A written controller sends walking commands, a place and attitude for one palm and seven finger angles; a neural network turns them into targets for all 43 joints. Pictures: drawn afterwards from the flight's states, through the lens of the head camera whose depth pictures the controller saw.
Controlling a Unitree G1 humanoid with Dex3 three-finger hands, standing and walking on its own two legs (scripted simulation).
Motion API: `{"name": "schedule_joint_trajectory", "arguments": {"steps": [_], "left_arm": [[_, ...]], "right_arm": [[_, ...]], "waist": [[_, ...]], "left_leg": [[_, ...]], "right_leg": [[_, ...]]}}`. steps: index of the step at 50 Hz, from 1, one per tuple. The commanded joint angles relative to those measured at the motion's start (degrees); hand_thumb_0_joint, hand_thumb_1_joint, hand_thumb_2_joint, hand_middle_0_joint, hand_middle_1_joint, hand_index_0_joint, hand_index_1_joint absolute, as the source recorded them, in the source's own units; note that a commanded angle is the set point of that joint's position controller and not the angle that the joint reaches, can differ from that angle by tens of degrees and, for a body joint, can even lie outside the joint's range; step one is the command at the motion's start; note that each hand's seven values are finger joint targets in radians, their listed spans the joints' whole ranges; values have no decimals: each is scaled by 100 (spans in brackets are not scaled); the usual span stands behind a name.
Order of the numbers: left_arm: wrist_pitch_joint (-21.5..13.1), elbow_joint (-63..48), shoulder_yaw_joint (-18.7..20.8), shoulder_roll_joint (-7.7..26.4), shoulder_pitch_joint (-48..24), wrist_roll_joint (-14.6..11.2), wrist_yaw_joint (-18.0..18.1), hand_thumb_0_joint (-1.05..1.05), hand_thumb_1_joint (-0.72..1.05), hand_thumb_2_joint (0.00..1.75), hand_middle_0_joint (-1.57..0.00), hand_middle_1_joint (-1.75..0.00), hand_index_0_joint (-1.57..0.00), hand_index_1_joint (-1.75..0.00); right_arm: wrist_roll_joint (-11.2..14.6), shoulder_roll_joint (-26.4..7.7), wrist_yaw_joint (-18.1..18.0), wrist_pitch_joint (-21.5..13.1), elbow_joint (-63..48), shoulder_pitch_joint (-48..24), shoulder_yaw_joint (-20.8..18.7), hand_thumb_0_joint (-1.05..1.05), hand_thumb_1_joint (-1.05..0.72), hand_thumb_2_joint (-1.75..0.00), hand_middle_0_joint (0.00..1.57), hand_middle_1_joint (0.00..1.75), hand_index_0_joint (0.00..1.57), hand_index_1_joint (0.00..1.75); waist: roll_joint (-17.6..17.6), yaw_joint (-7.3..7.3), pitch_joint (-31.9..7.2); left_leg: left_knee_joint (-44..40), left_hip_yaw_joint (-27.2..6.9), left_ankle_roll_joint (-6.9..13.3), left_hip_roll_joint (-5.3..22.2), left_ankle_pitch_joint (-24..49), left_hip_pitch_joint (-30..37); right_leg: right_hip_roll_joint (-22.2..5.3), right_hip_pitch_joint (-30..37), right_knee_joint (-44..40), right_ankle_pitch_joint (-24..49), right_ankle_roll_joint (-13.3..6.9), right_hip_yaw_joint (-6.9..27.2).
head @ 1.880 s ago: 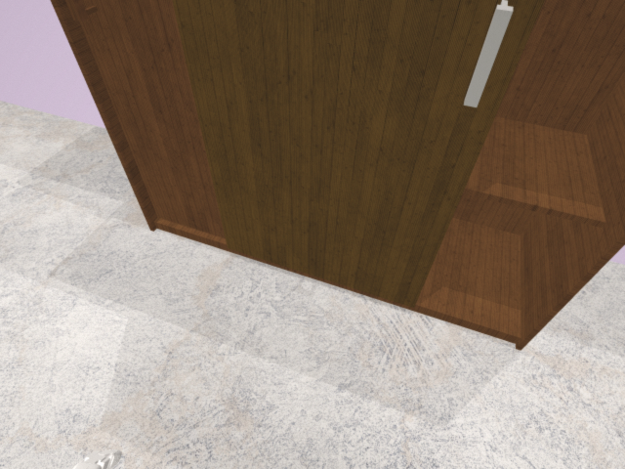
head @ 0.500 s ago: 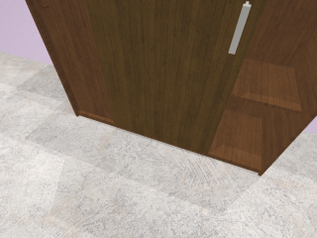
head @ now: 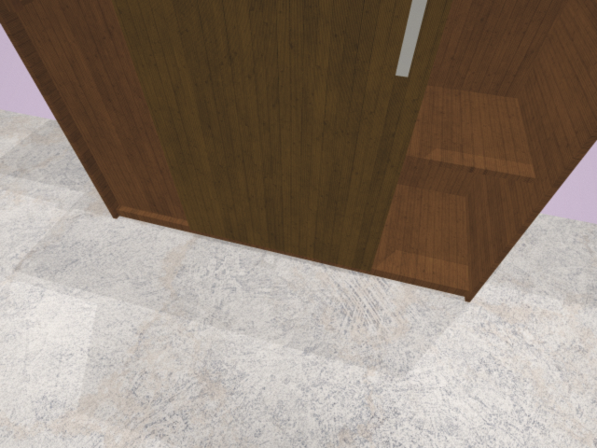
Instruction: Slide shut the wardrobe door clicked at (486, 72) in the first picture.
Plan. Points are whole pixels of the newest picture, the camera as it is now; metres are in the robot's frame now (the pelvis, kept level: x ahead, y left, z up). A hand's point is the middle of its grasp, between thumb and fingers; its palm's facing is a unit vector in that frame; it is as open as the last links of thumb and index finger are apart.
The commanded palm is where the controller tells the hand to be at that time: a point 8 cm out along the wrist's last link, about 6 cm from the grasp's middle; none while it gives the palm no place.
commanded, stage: turn to face it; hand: left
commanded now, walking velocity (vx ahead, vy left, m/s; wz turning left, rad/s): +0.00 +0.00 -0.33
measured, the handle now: (413, 25) +0.83 -0.17 +0.19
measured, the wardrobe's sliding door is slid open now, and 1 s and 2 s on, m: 0.37 0.37 0.37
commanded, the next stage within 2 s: take the last steps up to it in 0.30 s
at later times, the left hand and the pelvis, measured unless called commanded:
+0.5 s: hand out of the picture +0.06 +0.22 -0.16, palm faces -0.13 -0.97 -0.22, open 7.4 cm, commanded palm none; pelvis -0.03 +0.03 +0.00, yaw -10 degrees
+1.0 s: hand out of the picture +0.04 +0.14 -0.19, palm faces -0.17 -0.98 -0.10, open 7.4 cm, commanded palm none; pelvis +0.08 -0.02 -0.01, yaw -14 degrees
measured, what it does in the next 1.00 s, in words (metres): steps on the spot: right foot, then left foot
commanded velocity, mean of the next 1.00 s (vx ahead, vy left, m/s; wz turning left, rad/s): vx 0.19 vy -0.08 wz -0.18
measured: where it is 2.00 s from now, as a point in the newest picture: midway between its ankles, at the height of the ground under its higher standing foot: (364, 423)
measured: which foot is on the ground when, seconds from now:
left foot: down 0.00-0.62, up 0.64-0.98, down 1.00-1.00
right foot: down 0.00-0.28, up 0.30-0.60, down 0.62-1.00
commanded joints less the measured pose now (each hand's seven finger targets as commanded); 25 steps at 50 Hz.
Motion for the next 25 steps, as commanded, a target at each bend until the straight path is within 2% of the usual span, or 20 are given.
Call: {"name": "schedule_joint_trajectory", "arguments": {"steps": [1,2,3,4,5,6,8,9,11,12,13,14,15,16,17,18,20,21,23,25], "left_arm": [[-148,-553,232,832,288,46,31,0,90,90,-20,-30,-20,-30],[-160,-593,266,920,305,59,48,0,90,90,-20,-30,-20,-30],[-177,-594,307,1062,375,59,73,0,90,90,-20,-30,-20,-30],[-180,-609,355,1136,484,46,108,0,90,90,-20,-30,-20,-30],[-172,-617,396,1090,483,45,144,0,90,90,-20,-30,-20,-30],[-166,-642,407,1015,386,48,171,0,90,90,-20,-30,-20,-30],[-175,-729,433,892,196,72,181,0,90,90,-20,-30,-20,-30],[-172,-739,436,851,180,65,180,0,90,90,-20,-30,-20,-30],[-147,-755,432,759,58,18,171,0,90,90,-20,-30,-20,-30],[-124,-812,406,577,29,-8,158,0,90,90,-20,-30,-20,-30],[-92,-905,360,320,-7,-28,105,0,90,90,-20,-30,-20,-30],[-86,-959,346,170,-42,-21,73,0,90,90,-20,-30,-20,-30],[-33,-884,407,314,-99,38,83,0,90,90,-20,-30,-20,-30],[-32,-810,442,336,2,69,47,0,90,90,-20,-30,-20,-30],[-21,-715,455,251,133,66,13,0,90,90,-20,-30,-20,-30],[-10,-657,427,138,252,53,-15,0,90,90,-20,-30,-20,-30],[-12,-626,351,-28,231,34,-30,0,90,90,-20,-30,-20,-30],[-39,-634,324,-72,151,43,-61,0,90,90,-20,-30,-20,-30],[-53,-695,300,-94,-107,60,-128,0,90,90,-20,-30,-20,-30],[-72,-758,310,-79,-241,75,-195,0,90,90,-20,-30,-20,-30]], "right_arm": [[-3,-936,-82,-68,-510,-8,-304,0,-90,-90,20,30,20,30],[3,-795,-76,-52,-550,44,-306,0,-90,-90,20,30,20,30],[18,-620,-72,-31,-576,96,-293,0,-90,-90,20,30,20,30],[21,-515,-71,-22,-601,50,-274,0,-90,-90,20,30,20,30],[24,-522,-79,-35,-610,39,-278,0,-90,-90,20,30,20,30],[32,-501,-82,-63,-587,111,-288,0,-90,-90,20,30,20,30],[64,-341,-100,-109,-528,338,-258,0,-90,-90,20,30,20,30],[68,-298,-112,-124,-488,441,-252,0,-90,-90,20,30,20,30],[72,-205,-140,-159,-342,884,-253,0,-90,-90,20,30,20,30],[54,-327,-166,-199,-310,1052,-263,0,-90,-90,20,30,20,30],[-4,-652,-172,-223,-370,1023,-325,0,-90,-90,20,30,20,30],[-47,-927,-153,-205,-498,888,-365,0,-90,-90,20,30,20,30],[-60,-806,-159,-205,-553,655,-347,0,-90,-90,20,30,20,30],[-66,-684,-173,-212,-608,430,-300,0,-90,-90,20,30,20,30],[-83,-638,-178,-222,-620,308,-281,0,-90,-90,20,30,20,30],[-91,-629,-172,-222,-619,210,-271,0,-90,-90,20,30,20,30],[-103,-564,-172,-217,-502,425,-268,0,-90,-90,20,30,20,30],[-123,-588,-167,-220,-403,662,-280,0,-90,-90,20,30,20,30],[-149,-721,-154,-215,-235,1100,-349,0,-90,-90,20,30,20,30],[-160,-881,-135,-224,-176,1182,-410,0,-90,-90,20,30,20,30]], "waist": [[32,17,-481],[-371,-6,-491],[-892,13,-498],[-1178,115,-395],[-1137,157,-410],[-963,86,-469],[-770,-44,-693],[-779,-62,-775],[-677,-254,-794],[-235,-319,-753],[850,-308,-465],[1653,-272,-240],[1405,-224,-77],[941,-44,-30],[726,34,48],[792,96,57],[997,-14,-34],[1029,-126,-122],[1001,-365,-178],[956,-411,26]], "left_leg": [[70,-432,211,678,297,-29],[538,-201,93,418,-91,-242],[1111,-60,-31,78,-626,-604],[1661,-215,-87,-110,-1197,-986],[2104,-487,-57,-56,-1386,-1221],[2208,-608,-39,5,-1364,-1258],[1568,-615,-40,-3,-1204,-977],[1054,-542,-47,-60,-963,-721],[-47,-417,-35,-139,-77,248],[-490,-633,60,123,37,779],[-1071,-1704,419,1004,-105,905],[-1676,-2526,900,1962,-119,302],[-1821,-2529,1069,2082,-337,-351],[-1691,-2312,1145,1912,-116,-539],[-1599,-1846,1094,1705,82,-600],[-1489,-1425,1014,1487,318,-517],[-1249,-1024,977,1272,979,-109],[-1208,-995,987,1349,1027,195],[-1332,-1189,1011,1565,231,452],[-1506,-1338,975,1738,-601,223]], "right_leg": [[-605,-232,-183,1419,-211,658],[-897,-193,-499,1364,-358,1149],[-1330,-52,-978,1290,-611,1892],[-1636,83,-1357,1355,-955,2423],[-1702,296,-1386,1538,-1182,2504],[-1653,379,-1215,1860,-1237,2361],[-1434,503,-943,2297,-1113,1942],[-1332,441,-855,2342,-1024,1884],[-1058,-138,-670,1702,-699,1617],[-729,-726,-395,1084,-473,1344],[-57,-1527,340,19,-164,690],[242,-1613,1443,-1203,88,-129],[7,-1366,2396,-1291,157,-35],[-66,-1345,2908,-1173,163,-35],[-146,-1317,3120,-1038,179,-111],[-203,-1290,3002,-944,208,-259],[-261,-1109,2277,-967,226,-554],[-265,-1100,1895,-1055,214,-717],[-262,-976,1381,-1234,160,-891],[-269,-806,1028,-1249,85,-936]]}}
